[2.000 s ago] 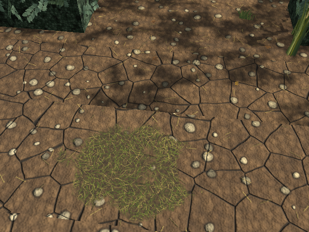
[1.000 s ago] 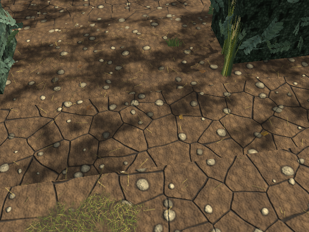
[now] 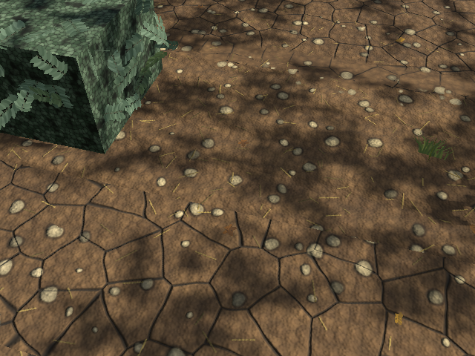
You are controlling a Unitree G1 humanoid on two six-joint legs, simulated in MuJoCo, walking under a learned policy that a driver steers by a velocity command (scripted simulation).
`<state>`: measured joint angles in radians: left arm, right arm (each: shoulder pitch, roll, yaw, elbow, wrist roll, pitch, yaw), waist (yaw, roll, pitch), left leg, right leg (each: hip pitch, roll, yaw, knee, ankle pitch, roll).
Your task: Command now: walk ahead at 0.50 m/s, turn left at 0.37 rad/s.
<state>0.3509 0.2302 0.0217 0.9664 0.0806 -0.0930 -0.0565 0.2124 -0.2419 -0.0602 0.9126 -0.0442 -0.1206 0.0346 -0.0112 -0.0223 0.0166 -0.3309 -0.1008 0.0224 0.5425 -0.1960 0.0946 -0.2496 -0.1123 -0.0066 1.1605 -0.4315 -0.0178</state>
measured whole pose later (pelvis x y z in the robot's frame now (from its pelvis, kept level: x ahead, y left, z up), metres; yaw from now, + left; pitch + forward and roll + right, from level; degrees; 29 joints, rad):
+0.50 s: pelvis +0.32 -0.08 -0.08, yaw -9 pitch +0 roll +6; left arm 0.04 0.19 -0.01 0.83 0.10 -0.04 -0.07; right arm 0.67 -0.15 0.03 1.10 -0.07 -0.10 0.00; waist -0.15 -0.06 0.02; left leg 0.19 -0.06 0.13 0.64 -0.82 -0.03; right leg -0.54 -0.15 0.00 0.42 0.41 -0.07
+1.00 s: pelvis +0.68 -0.15 -0.17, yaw -14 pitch +3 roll -3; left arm 0.27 0.27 0.07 0.99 -0.01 -0.06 0.01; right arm 0.07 -0.25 -0.06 0.78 0.02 -0.09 0.01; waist 0.02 0.00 -0.04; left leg -0.56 0.02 -0.01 0.62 -0.12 0.05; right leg -0.05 0.01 -0.06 0.56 -0.49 0.00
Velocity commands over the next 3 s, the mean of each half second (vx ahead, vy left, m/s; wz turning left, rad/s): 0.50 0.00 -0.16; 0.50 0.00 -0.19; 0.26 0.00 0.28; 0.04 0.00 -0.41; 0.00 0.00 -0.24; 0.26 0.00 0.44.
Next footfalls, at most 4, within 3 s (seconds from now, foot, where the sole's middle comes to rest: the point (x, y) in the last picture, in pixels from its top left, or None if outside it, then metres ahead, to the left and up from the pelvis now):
0.56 right None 0.53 -0.25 -0.93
0.96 left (271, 274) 0.87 -0.10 -0.93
1.44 right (320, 232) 1.05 -0.30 -0.93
1.84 left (261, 237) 1.03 -0.07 -0.93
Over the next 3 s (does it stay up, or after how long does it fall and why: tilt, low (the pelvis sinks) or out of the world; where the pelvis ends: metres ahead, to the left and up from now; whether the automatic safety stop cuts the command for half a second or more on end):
stays up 1.05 -0.17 -0.14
